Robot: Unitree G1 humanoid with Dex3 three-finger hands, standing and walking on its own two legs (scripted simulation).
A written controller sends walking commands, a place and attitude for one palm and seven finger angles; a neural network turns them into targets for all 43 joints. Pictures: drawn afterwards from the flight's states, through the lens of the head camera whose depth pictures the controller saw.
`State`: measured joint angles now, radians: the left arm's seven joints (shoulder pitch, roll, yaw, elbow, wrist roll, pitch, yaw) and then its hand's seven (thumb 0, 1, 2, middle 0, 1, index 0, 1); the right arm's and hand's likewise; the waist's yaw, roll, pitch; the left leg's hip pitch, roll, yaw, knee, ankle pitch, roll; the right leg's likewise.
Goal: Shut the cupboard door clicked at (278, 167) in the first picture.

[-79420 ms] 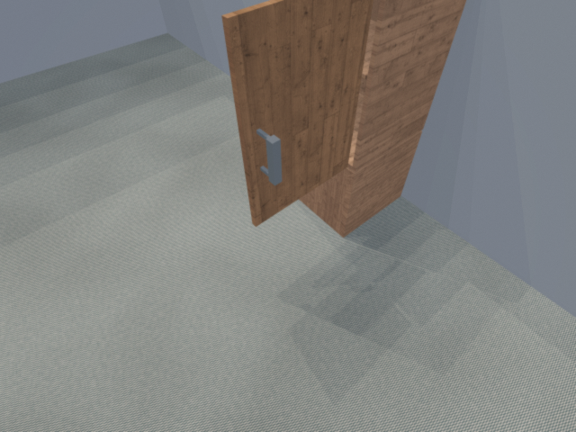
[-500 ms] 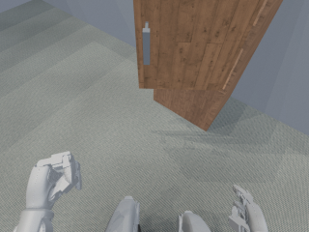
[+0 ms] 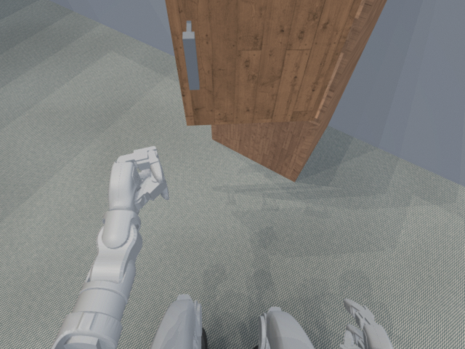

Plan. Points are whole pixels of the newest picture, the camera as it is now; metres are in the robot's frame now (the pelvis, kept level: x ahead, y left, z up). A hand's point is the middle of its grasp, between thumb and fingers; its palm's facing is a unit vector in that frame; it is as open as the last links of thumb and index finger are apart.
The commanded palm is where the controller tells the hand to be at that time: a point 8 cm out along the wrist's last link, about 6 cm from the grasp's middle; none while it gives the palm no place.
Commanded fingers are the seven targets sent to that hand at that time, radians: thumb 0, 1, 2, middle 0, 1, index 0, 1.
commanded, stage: bring the fist close to the handle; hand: left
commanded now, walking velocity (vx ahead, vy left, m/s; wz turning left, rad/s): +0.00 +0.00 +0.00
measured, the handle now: (191, 56) +0.71 +0.09 +0.04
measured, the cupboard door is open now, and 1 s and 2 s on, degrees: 36 36 34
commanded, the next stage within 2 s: push the door shut along its arc in 0.94 s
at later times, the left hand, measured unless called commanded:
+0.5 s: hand (211, 98) +0.58 +0.04 +0.04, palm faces +0.06 -1.00 -0.08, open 3.1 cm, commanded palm +0.58 +0.09 +0.03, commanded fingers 0.00 0.90 0.90 -1.30 -1.50 -1.30 -1.50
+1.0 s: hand (202, 84) +0.61 +0.07 +0.05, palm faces +0.07 -1.00 -0.02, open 3.1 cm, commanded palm +0.59 +0.09 +0.03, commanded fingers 0.00 0.90 0.90 -1.30 -1.50 -1.30 -1.50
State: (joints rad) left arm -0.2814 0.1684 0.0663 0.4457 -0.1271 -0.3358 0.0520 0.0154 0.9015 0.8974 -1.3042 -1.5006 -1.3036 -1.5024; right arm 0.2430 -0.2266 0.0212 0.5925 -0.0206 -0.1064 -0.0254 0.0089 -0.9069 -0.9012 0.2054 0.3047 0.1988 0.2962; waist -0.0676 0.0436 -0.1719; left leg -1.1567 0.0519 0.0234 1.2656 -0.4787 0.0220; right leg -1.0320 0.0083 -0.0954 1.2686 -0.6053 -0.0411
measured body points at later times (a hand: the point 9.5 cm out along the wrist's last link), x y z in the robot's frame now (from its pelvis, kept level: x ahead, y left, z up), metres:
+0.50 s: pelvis +0.00 -0.01 -0.03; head +0.17 -0.01 +0.38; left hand +0.57 +0.10 +0.05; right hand -0.04 -0.27 -0.15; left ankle +0.06 +0.11 -0.62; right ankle +0.00 -0.10 -0.62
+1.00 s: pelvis +0.02 -0.01 -0.02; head +0.21 +0.00 +0.38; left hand +0.60 +0.12 +0.05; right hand -0.05 -0.25 -0.12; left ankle +0.06 +0.11 -0.62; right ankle +0.00 -0.10 -0.62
